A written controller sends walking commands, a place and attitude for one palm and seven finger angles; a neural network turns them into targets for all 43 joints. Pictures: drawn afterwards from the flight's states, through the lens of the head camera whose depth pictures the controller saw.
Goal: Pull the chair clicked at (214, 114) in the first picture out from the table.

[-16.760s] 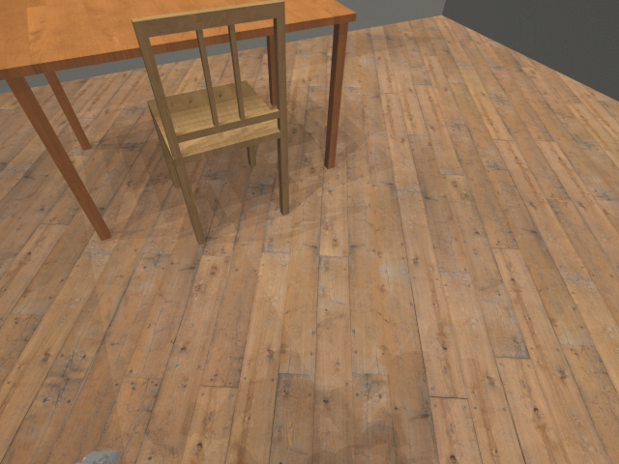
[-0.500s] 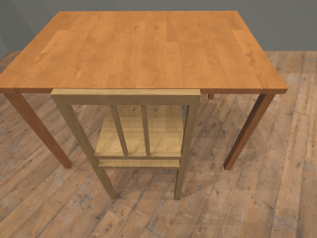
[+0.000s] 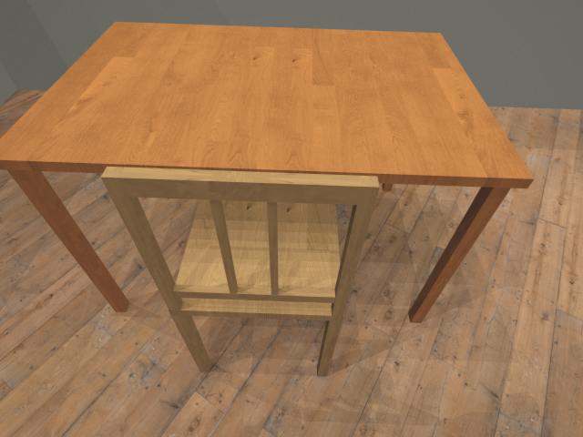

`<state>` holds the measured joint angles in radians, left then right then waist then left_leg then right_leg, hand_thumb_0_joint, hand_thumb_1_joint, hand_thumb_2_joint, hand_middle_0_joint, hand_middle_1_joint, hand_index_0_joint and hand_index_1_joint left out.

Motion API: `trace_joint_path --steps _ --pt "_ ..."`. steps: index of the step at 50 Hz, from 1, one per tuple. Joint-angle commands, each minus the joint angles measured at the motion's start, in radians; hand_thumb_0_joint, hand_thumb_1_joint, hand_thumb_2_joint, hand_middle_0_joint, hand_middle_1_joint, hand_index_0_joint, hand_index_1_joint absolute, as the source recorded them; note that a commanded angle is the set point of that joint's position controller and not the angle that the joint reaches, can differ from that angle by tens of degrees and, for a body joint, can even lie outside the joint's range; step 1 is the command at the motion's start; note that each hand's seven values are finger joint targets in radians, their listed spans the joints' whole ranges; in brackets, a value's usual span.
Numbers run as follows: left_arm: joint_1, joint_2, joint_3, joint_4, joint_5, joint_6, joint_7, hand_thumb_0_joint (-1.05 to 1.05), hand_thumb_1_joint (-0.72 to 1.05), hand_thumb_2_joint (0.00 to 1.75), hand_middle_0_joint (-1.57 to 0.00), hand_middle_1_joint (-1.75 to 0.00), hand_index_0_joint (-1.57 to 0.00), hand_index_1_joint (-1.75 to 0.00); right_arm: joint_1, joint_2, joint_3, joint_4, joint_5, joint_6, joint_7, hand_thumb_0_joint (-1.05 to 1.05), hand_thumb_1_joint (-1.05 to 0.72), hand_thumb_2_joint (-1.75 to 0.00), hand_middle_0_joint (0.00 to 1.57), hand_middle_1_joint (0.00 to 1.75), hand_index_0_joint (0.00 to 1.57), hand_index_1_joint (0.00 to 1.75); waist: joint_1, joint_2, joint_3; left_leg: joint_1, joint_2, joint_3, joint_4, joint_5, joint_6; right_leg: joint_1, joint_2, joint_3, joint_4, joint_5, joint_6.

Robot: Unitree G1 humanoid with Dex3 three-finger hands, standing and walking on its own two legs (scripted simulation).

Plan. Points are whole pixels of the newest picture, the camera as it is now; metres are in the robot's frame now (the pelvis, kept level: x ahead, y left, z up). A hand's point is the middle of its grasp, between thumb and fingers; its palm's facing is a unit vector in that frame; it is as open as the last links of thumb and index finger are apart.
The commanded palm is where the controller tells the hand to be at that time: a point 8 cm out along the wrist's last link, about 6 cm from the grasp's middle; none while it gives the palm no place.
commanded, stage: look again from close up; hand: left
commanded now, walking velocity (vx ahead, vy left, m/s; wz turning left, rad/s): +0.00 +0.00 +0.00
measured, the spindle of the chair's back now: (225, 250) +0.46 +0.16 -0.08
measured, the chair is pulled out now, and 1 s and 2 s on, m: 0.00 0.00 0.00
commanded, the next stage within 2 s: raise the hand toward the chair's back in 0.30 s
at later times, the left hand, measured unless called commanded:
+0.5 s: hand out of the picture +0.07 +0.19 -0.13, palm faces +0.20 -0.95 -0.24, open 7.3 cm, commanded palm +0.10 +0.21 -0.07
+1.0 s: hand out of the picture +0.13 +0.17 -0.06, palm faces +0.09 -0.99 -0.07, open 10.8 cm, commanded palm +0.12 +0.22 -0.06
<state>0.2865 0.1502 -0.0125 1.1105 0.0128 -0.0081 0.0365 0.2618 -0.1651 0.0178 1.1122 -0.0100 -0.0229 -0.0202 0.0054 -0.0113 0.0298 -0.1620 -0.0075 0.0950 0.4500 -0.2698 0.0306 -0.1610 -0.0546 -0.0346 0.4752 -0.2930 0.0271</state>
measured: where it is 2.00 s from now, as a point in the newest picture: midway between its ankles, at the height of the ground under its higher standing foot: outside the picture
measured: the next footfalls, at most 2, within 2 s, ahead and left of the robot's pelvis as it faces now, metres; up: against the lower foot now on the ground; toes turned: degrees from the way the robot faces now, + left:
none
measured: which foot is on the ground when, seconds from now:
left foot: down 0.00-1.00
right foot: down 0.00-1.00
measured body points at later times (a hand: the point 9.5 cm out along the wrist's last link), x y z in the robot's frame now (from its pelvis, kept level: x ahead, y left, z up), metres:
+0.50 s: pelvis +0.00 -0.01 +0.00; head +0.01 -0.01 +0.45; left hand +0.06 +0.24 -0.11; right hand +0.03 -0.24 -0.15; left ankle -0.02 +0.10 -0.74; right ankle -0.02 -0.13 -0.74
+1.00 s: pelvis -0.06 -0.04 -0.11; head +0.01 -0.02 +0.34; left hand +0.12 +0.22 -0.05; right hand +0.19 -0.25 -0.16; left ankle -0.02 +0.10 -0.74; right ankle -0.02 -0.13 -0.74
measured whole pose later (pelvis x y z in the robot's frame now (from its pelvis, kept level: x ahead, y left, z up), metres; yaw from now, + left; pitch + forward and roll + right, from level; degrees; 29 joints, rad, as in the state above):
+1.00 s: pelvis -0.06 -0.04 -0.11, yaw +4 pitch +15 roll -2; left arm 0.42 0.22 0.16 0.02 -0.26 -0.55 -0.29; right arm 0.13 -0.23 0.00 0.53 0.02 -0.25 -0.05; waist 0.05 0.00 -0.14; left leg -1.00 0.06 -0.05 1.26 -0.52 -0.03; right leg -0.93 -0.03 -0.15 1.23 -0.56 -0.05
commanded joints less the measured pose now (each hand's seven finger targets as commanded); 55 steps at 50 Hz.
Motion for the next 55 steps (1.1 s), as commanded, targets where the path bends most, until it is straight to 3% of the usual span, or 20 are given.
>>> trace_joint_path --steps 1,19,20,21,22,23,24,25,26,27,29,31,32,34,37,41,44,47,51,55 --pt "0.073 0.099 0.016 -0.024 0.001 -0.015 0.007 0.0 0.9 0.9 -0.2 -0.3 -0.2 -0.3 0.057 -0.093 -0.017 -0.024 0.003 -0.015 -0.007 0.0 -0.9 -0.9 0.2 0.3 0.2 0.3 -0.004 0.007 0.02 0.011 0.111 -0.111 -0.092 0.236 0.008 -0.029 -0.061 0.055 -0.075 0.206 -0.046" --pt "0.093 0.091 0.014 -0.012 0.001 -0.015 0.007 0.0 0.9 0.9 -0.2 -0.3 -0.2 -0.3 0.064 -0.079 -0.012 -0.005 0.004 -0.011 -0.007 0.0 -0.9 -0.9 0.2 0.3 0.2 0.3 0.001 0.01 0.046 0.011 0.109 -0.107 -0.11 0.199 0.005 -0.031 -0.063 0.054 -0.103 0.189 -0.047" --pt "0.125 0.117 0.012 0.011 0.015 -0.036 0.041 0.0 0.9 0.9 -0.2 -0.3 -0.2 -0.3 -0.007 -0.119 -0.022 -0.068 0.01 -0.016 0.0 0.0 -0.9 -0.9 0.2 0.3 0.2 0.3 0.017 -0.035 0.07 -0.074 0.133 -0.094 0.085 0.349 -0.023 -0.056 -0.099 0.093 -0.093 0.488 -0.038" --pt "-0.6 0.31 0.107 -1.536 -0.193 -0.241 0.03 0.0 0.88 0.89 -0.2 -0.3 -0.2 -0.3 0.029 -0.279 -0.049 -0.412 0.052 -0.152 -0.044 0.0 -0.9 -0.9 0.2 0.3 0.2 0.3 -0.101 0.167 -0.432 0.201 0.027 -0.102 -0.015 0.425 -0.015 0.022 0.01 -0.001 0.016 0.429 -0.056" --pt "-0.438 0.36 0.171 -1.472 -0.146 -0.22 0.086 0.0 0.85 0.88 -0.2 -0.29 -0.2 -0.29 -0.085 -0.176 -0.012 -0.356 0.053 -0.232 -0.083 0.0 -0.9 -0.9 0.2 0.3 0.2 0.3 -0.042 0.219 -0.378 0.24 0.071 -0.064 -0.012 0.411 -0.019 -0.062 0.035 -0.006 0.056 0.21 -0.048" --pt "0.039 0.069 0.007 -1.192 -0.127 -0.085 0.091 0.0 0.83 0.87 -0.19 -0.29 -0.19 -0.29 -0.057 -0.15 -0.034 -0.384 0.046 -0.292 -0.068 0.0 -0.9 -0.9 0.2 0.3 0.2 0.3 -0.028 0.187 -0.256 0.131 0.08 -0.11 -0.048 0.42 -0.033 -0.156 0.046 -0.055 0.106 0.045 -0.055" --pt "0.11 -0.08 -0.081 -1.081 -0.172 -0.034 0.081 0.0 0.81 0.86 -0.19 -0.29 -0.19 -0.29 -0.035 -0.163 -0.037 -0.351 0.067 -0.309 -0.061 0.0 -0.9 -0.9 0.2 0.3 0.2 0.3 -0.049 0.087 -0.122 0.019 0.059 -0.124 -0.02 0.331 -0.028 -0.201 0.033 -0.071 0.103 0.04 -0.041" --pt "-0.001 -0.032 -0.053 -1.182 -0.187 -0.081 0.065 0.0 0.78 0.85 -0.19 -0.28 -0.19 -0.28 -0.042 -0.203 -0.056 -0.404 0.063 -0.32 -0.061 0.0 -0.9 -0.9 0.2 0.3 0.2 0.3 -0.058 0.077 -0.047 -0.058 0.044 -0.137 0.039 0.211 -0.024 -0.23 0.031 -0.079 0.074 0.075 -0.036" --pt "-0.001 0.038 0.012 -1.152 -0.17 -0.131 0.048 0.0 0.76 0.84 -0.19 -0.28 -0.19 -0.28 -0.041 -0.227 -0.07 -0.421 0.042 -0.326 -0.058 0.0 -0.9 -0.9 0.2 0.3 0.2 0.3 -0.075 0.005 -0.065 -0.121 0.027 -0.135 0.098 0.128 -0.021 -0.281 0.035 -0.082 0.074 0.065 -0.036" --pt "0.056 0.036 0.044 -1.071 -0.168 -0.182 0.024 0.0 0.74 0.83 -0.18 -0.27 -0.18 -0.27 -0.042 -0.228 -0.078 -0.453 0.031 -0.325 -0.05 0.0 -0.9 -0.9 0.2 0.3 0.2 0.3 -0.076 -0.087 -0.049 -0.201 0.009 -0.13 0.151 0.074 -0.022 -0.333 0.041 -0.096 0.098 0.026 -0.038" --pt "0.243 -0.055 0.047 -0.884 -0.199 -0.322 -0.074 0.0 0.69 0.81 -0.18 -0.27 -0.18 -0.27 -0.089 -0.209 -0.092 -0.506 0.015 -0.327 -0.031 0.0 -0.9 -0.9 0.2 0.3 0.2 0.3 -0.006 -0.271 -0.055 -0.383 0.01 -0.115 0.263 -0.012 -0.037 -0.466 0.045 -0.093 0.208 -0.087 -0.04" --pt "0.333 -0.012 0.124 -0.876 -0.24 -0.487 -0.201 0.0 0.64 0.79 -0.17 -0.26 -0.17 -0.26 -0.12 -0.206 -0.109 -0.568 0.014 -0.322 -0.003 0.0 -0.9 -0.9 0.2 0.3 0.2 0.3 0.047 -0.247 -0.137 -0.514 -0.004 -0.091 0.358 -0.032 -0.048 -0.488 0.042 -0.06 0.315 -0.091 -0.051" --pt "0.353 0.055 0.193 -0.839 -0.242 -0.556 -0.262 0.0 0.62 0.78 -0.17 -0.26 -0.17 -0.26 -0.128 -0.205 -0.117 -0.585 0.023 -0.317 0.016 0.0 -0.9 -0.9 0.2 0.3 0.2 0.3 0.068 -0.141 -0.175 -0.541 -0.011 -0.081 0.404 -0.002 -0.055 -0.477 0.034 -0.033 0.367 -0.03 -0.064" --pt "0.314 0.126 0.257 -0.869 -0.246 -0.645 -0.349 0.0 0.57 0.76 -0.17 -0.25 -0.17 -0.25 -0.155 -0.202 -0.129 -0.652 0.029 -0.303 0.034 0.0 -0.9 -0.9 0.2 0.3 0.2 0.3 0.073 -0.071 -0.255 -0.612 -0.016 -0.058 0.49 0.006 -0.046 -0.497 0.029 -0.006 0.452 0.011 -0.067" --pt "0.23 0.18 0.299 -1.044 -0.281 -0.593 -0.35 0.0 0.5 0.73 -0.16 -0.24 -0.16 -0.24 -0.181 -0.196 -0.126 -0.737 0.037 -0.257 0.024 0.0 -0.9 -0.9 0.2 0.3 0.2 0.3 0.08 0.008 -0.324 -0.668 -0.025 -0.043 0.539 -0.041 -0.028 -0.49 0.029 0.051 0.462 -0.052 -0.056" --pt "0.055 0.183 0.267 -1.399 -0.283 -0.618 -0.275 0.0 0.41 0.69 -0.15 -0.22 -0.15 -0.22 -0.134 -0.172 -0.116 -0.758 0.03 -0.245 -0.008 0.0 -0.9 -0.9 0.2 0.3 0.2 0.3 0.015 0.14 -0.402 -0.602 0.004 -0.074 0.593 -0.023 -0.007 -0.56 0.042 0.068 0.476 -0.057 -0.056" --pt "-0.045 0.16 0.181 -1.43 -0.262 -0.649 -0.275 0.0 0.34 0.66 -0.14 -0.21 -0.14 -0.21 -0.107 -0.178 -0.096 -0.722 0.025 -0.255 -0.032 0.0 -0.9 -0.9 0.2 0.3 0.2 0.3 -0.064 0.092 -0.337 -0.66 0.019 -0.101 0.647 -0.093 -0.002 -0.667 0.051 0.076 0.467 -0.161 -0.05" --pt "-0.057 0.174 0.155 -1.319 -0.274 -0.617 -0.346 0.0 0.27 0.63 -0.14 -0.2 -0.14 -0.2 -0.101 -0.198 -0.077 -0.689 0.035 -0.277 -0.051 0.0 -0.9 -0.9 0.2 0.3 0.2 0.3 -0.088 0.058 -0.296 -0.724 0.024 -0.112 0.678 -0.157 0.002 -0.704 0.053 0.09 0.443 -0.264 -0.047" --pt "0.002 0.216 0.232 -1.245 -0.315 -0.482 -0.406 0.0 0.18 0.59 -0.13 -0.19 -0.13 -0.19 -0.109 -0.2 -0.076 -0.695 0.053 -0.281 -0.069 0.0 -0.9 -0.9 0.2 0.3 0.2 0.3 -0.033 0.021 -0.389 -0.733 0.016 -0.111 0.66 -0.135 0.003 -0.592 0.038 0.106 0.415 -0.268 -0.039" --pt "0.086 0.219 0.313 -1.284 -0.335 -0.394 -0.358 0.0 0.08 0.55 -0.12 -0.17 -0.12 -0.17 -0.132 -0.17 -0.083 -0.702 0.052 -0.264 -0.064 0.0 -0.9 -0.9 0.2 0.3 0.2 0.3 0.018 0.013 -0.475 -0.671 0.014 -0.116 0.609 -0.008 0.0 -0.477 0.031 0.066 0.439 -0.073 -0.032"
